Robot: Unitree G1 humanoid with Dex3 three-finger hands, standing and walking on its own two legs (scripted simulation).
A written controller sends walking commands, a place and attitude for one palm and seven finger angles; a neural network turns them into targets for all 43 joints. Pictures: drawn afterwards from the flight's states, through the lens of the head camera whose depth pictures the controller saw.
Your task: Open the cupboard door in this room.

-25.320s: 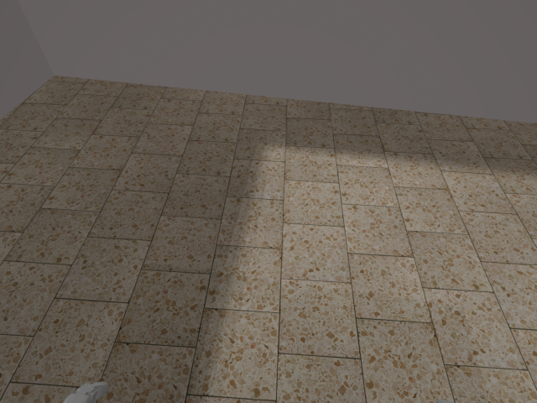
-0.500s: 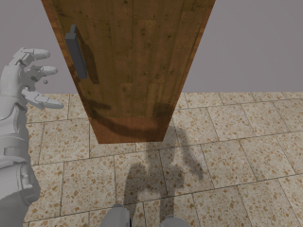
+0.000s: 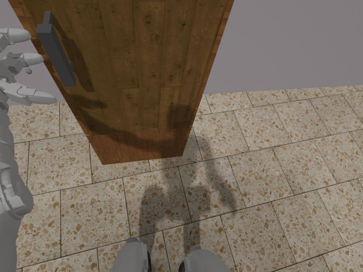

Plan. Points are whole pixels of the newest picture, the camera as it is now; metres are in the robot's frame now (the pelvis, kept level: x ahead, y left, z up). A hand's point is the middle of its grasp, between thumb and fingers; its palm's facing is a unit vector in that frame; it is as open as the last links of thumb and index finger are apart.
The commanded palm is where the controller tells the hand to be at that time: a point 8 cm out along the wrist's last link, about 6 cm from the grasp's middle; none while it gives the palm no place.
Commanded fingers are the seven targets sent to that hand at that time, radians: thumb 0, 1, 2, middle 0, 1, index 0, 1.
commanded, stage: move the hooked fingers beside the handle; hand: left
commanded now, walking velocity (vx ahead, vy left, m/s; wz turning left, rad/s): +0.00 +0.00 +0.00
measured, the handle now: (59, 51) +0.56 +0.22 +0.09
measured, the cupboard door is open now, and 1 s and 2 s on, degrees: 0 0 0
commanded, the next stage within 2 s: slide the fingers in behind the handle in 0.76 s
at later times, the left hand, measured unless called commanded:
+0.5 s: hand (28, 78) +0.49 +0.27 +0.09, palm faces +0.09 -1.00 +0.01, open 14.0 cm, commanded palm +0.48 +0.31 +0.09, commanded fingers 0.00 -0.50 0.30 -0.30 -1.20 -0.30 -1.20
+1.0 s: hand (30, 77) +0.50 +0.27 +0.08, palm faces +0.08 -1.00 +0.02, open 14.0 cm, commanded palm +0.48 +0.30 +0.09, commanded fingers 0.00 -0.50 0.30 -0.30 -1.20 -0.30 -1.20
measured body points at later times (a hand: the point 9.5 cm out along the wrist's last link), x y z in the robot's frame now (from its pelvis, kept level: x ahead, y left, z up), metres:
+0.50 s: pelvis +0.00 +0.00 +0.00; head +0.12 +0.04 +0.43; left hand +0.48 +0.32 +0.09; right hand +0.04 -0.28 -0.10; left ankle +0.05 +0.08 -0.67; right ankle -0.03 -0.11 -0.67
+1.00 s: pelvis +0.00 +0.00 +0.00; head +0.13 +0.04 +0.43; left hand +0.49 +0.32 +0.09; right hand +0.00 -0.27 -0.10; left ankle +0.05 +0.08 -0.67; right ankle -0.03 -0.11 -0.67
